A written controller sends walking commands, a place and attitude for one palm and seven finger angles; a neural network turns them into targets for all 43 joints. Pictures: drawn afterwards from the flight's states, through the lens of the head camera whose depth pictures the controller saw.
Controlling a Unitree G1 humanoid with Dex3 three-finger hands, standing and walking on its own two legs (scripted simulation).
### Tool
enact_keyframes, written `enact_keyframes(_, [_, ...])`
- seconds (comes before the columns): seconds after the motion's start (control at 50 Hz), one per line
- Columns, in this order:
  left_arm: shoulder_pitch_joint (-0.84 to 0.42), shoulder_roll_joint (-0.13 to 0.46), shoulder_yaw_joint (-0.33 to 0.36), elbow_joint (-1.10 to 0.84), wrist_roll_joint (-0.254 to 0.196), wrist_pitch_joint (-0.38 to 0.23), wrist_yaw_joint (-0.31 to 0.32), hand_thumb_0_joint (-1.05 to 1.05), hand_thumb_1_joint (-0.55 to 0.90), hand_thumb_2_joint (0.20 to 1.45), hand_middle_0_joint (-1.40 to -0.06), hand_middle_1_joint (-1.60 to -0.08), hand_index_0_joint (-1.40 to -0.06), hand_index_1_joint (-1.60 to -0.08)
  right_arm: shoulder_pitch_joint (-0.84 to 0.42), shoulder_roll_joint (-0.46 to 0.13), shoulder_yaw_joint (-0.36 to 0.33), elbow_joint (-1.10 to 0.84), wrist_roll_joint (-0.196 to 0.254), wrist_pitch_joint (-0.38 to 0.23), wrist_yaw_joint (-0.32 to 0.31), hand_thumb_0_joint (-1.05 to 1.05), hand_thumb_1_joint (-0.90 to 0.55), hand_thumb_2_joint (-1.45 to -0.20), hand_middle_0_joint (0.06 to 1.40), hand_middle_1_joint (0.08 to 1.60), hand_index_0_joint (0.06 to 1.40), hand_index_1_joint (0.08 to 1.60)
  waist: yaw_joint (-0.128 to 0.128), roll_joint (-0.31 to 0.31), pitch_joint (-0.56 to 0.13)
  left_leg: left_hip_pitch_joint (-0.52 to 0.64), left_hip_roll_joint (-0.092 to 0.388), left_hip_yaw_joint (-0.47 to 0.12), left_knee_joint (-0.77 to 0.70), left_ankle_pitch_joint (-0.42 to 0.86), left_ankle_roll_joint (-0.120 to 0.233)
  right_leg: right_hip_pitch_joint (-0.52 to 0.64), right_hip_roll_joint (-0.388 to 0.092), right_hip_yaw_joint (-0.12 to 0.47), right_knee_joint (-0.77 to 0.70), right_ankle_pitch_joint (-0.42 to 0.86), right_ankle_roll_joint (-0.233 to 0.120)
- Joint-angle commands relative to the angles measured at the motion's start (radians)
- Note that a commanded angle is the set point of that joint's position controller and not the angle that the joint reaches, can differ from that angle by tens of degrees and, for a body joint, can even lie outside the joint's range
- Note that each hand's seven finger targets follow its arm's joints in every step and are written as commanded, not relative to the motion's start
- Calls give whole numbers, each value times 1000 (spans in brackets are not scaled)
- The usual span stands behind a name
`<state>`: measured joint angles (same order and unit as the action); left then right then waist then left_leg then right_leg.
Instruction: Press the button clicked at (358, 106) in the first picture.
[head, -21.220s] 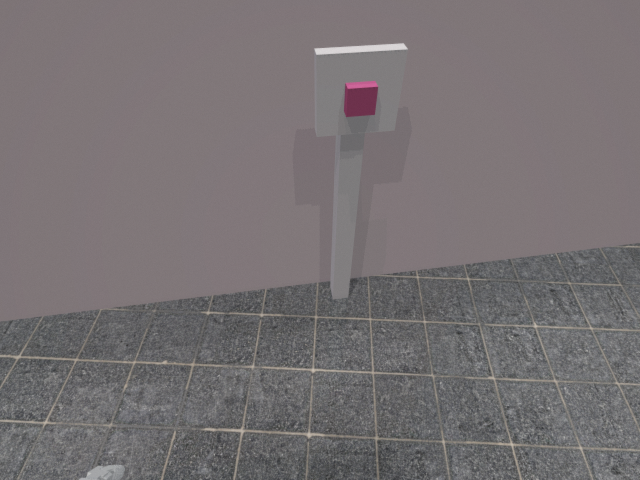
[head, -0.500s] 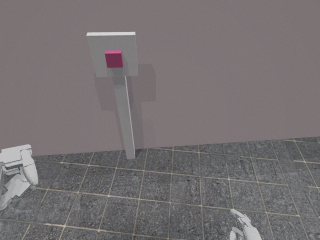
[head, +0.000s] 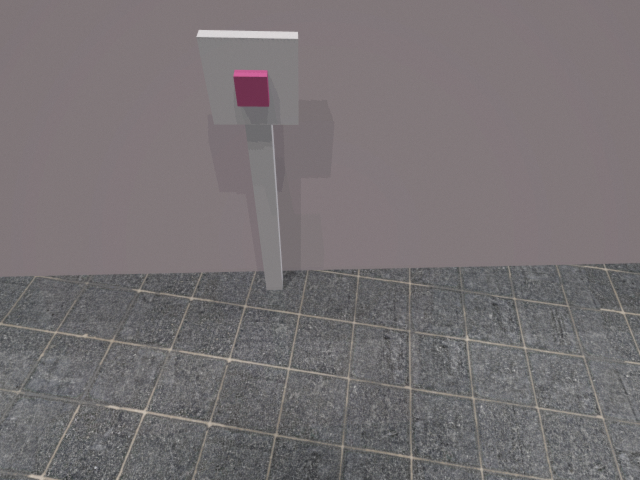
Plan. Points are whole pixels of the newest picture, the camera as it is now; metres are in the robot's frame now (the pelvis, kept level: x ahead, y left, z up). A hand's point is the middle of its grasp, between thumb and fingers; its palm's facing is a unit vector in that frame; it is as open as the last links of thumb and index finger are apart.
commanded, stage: let the arm hang, fingers relaxed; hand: left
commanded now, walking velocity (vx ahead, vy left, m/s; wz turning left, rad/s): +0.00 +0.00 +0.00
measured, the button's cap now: (252, 87) +0.79 +0.20 +0.06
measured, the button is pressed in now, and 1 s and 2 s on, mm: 0 0 0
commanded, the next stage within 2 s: stand and wait in 0.62 s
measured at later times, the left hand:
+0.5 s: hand out of the picture +0.00 +0.17 -0.18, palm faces +0.01 -0.98 -0.18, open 7.3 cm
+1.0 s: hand out of the picture +0.02 +0.21 -0.17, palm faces -0.02 -0.96 -0.27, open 7.3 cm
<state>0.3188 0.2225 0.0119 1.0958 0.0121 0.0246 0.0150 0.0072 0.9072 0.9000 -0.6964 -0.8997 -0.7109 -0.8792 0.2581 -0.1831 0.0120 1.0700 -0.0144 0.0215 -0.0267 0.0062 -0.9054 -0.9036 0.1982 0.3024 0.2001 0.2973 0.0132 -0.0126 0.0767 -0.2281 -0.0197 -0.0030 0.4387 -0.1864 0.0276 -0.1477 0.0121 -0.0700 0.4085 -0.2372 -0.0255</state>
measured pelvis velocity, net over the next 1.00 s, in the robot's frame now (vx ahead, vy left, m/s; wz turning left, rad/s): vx -0.01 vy -0.01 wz -0.03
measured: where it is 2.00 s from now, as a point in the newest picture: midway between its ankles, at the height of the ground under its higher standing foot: outside the picture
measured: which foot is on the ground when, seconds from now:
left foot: down 0.00-1.00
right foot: down 0.00-1.00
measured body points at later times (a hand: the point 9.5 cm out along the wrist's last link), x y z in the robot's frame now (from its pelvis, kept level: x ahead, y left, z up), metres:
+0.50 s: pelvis -0.01 +0.00 +0.00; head -0.01 +0.00 +0.45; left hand +0.00 +0.22 -0.16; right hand -0.03 -0.22 -0.16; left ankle +0.03 +0.10 -0.74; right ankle -0.01 -0.10 -0.74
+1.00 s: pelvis -0.01 -0.01 +0.00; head +0.01 -0.01 +0.45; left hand +0.02 +0.26 -0.15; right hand +0.01 -0.26 -0.15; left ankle +0.03 +0.10 -0.74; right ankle -0.01 -0.10 -0.74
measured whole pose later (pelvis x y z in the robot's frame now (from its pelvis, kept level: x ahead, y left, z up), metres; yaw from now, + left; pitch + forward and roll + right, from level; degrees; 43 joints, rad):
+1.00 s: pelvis -0.01 -0.01 +0.00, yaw -2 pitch -2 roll +0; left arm 0.20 0.24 0.03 1.15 0.01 -0.01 0.01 0.00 0.91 0.90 -0.20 -0.30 -0.20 -0.30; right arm 0.21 -0.23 -0.02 1.13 -0.01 0.00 -0.03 0.00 -0.91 -0.90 0.20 0.30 0.20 0.30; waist -0.01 0.01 0.07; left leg -0.19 -0.01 0.02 0.37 -0.15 0.02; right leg -0.13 0.02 -0.05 0.37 -0.21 -0.03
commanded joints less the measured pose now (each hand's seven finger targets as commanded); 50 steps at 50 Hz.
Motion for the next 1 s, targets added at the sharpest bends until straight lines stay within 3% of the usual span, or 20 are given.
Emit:
enact_keyframes(0.0, [15,78,5,6,-3,-33,8,0,900,900,-383,-500,-383,-500,27,-121,-29,-13,-1,-21,-10,0,-900,-900,200,300,200,300,-18,36,-36,40,118,-117,-115,9,24,-36,-108,112,-107,-6,-32])
enact_keyframes(0.1, [40,68,4,43,-3,-32,13,0,900,900,-200,-300,-200,-300,54,-104,-31,20,-2,-17,-10,0,-900,-900,200,300,200,300,-18,6,-2,25,111,-112,-133,-54,24,-62,-106,115,-111,-55,-33])
enact_keyframes(0.18, [48,61,7,51,-1,-32,17,0,900,900,-200,-300,-200,-300,66,-90,-34,35,-3,-15,-9,0,-900,-900,200,300,200,300,-17,-15,25,11,106,-100,-131,-77,23,-88,-109,119,-117,-97,-33])
enact_keyframes(0.42, [21,53,20,35,0,-37,19,0,900,900,-200,-300,-200,-300,79,-63,-39,42,-7,-22,-10,0,-900,-900,200,300,200,300,-17,31,39,-8,100,-91,-122,-56,16,-99,-113,135,-116,-94,-37])
enact_keyframes(0.62, [-27,85,29,19,-1,-44,16,0,900,900,-200,-300,-200,-300,58,-98,-46,33,-6,-29,-10,0,-900,-900,200,300,200,300,-19,34,8,12,108,-91,-117,-6,14,-71,-115,147,-122,-49,-41])
enact_keyframes(0.98, [-121,184,35,14,-2,-55,8,0,900,900,-200,-300,-200,-300,-56,-211,-55,22,-3,-34,-4,0,-900,-900,200,300,200,300,-23,25,-38,79,132,-99,-133,68,10,-31,-123,154,-143,33,-38])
